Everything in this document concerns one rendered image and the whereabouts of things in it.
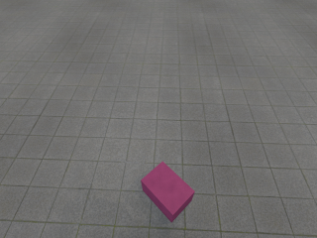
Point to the carton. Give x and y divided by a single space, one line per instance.
167 190

